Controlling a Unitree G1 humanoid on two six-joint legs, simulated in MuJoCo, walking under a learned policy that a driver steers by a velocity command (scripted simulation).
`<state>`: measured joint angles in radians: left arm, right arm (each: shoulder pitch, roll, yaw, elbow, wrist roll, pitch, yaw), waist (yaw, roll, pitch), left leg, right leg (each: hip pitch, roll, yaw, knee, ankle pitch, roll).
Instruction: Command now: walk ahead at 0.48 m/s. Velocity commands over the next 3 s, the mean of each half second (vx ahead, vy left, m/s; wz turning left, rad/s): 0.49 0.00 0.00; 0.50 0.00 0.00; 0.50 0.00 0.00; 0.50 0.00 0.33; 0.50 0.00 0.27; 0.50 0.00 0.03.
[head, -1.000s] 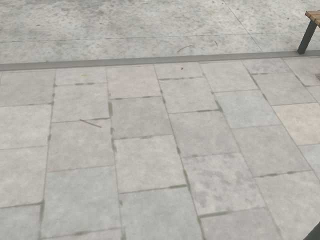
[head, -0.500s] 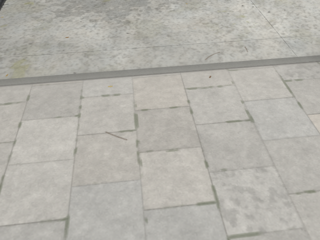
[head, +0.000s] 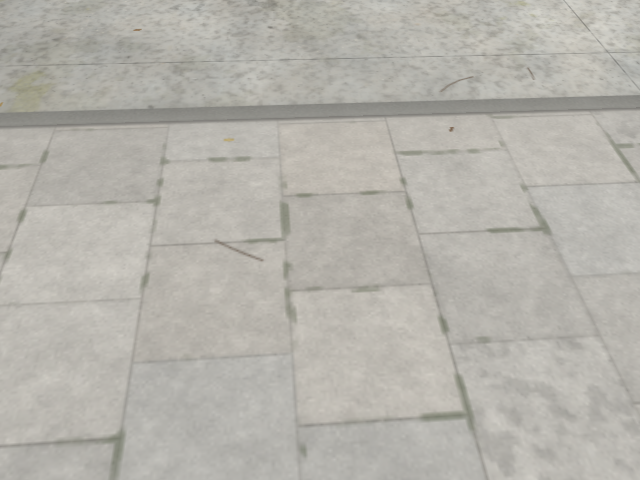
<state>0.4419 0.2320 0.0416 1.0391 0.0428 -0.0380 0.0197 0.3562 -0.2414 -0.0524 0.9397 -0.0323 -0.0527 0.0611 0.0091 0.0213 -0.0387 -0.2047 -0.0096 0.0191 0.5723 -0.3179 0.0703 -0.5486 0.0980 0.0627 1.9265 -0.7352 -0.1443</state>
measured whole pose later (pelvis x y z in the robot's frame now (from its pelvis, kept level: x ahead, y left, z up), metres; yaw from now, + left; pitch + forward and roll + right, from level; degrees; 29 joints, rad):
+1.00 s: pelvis +0.59 +0.00 -0.20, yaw +0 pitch -1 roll -1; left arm 0.25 0.19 0.05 0.99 0.03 -0.05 -0.01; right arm 0.31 -0.18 -0.04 1.03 -0.01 -0.09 0.00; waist 0.00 -0.03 0.05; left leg -0.19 -0.05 0.07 0.41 -0.21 0.10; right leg -0.52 -0.05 -0.01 1.09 -0.28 -0.07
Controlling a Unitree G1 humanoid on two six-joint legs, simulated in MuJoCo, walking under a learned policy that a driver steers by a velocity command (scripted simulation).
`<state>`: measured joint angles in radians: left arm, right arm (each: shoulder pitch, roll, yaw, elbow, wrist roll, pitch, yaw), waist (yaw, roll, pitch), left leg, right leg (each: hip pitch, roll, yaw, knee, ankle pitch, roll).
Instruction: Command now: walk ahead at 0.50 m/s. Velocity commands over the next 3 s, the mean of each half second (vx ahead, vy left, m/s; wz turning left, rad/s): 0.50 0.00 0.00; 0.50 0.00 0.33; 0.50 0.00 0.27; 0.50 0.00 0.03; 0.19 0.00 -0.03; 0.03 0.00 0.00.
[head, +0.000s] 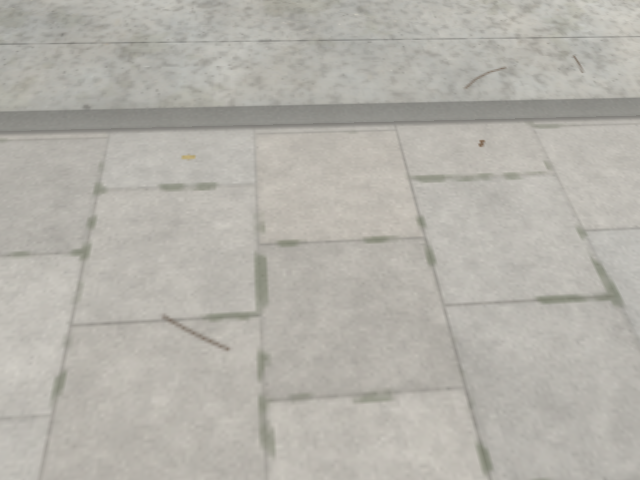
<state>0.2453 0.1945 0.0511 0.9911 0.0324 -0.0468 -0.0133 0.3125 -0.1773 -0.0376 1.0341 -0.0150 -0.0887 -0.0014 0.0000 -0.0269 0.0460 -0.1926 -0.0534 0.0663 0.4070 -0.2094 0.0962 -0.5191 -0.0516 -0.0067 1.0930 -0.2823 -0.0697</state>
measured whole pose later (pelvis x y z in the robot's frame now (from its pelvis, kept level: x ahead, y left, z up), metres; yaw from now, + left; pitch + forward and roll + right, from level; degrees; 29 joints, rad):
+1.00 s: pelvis +0.52 +0.00 -0.02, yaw +13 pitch +0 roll +0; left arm 0.35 0.19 0.04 0.99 0.01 -0.09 0.01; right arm 0.14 -0.22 -0.07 0.90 -0.02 -0.05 0.02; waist 0.01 -0.01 0.07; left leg -0.38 -0.10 0.09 0.57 -0.20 0.15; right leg -0.25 -0.02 -0.07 1.19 -0.40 -0.04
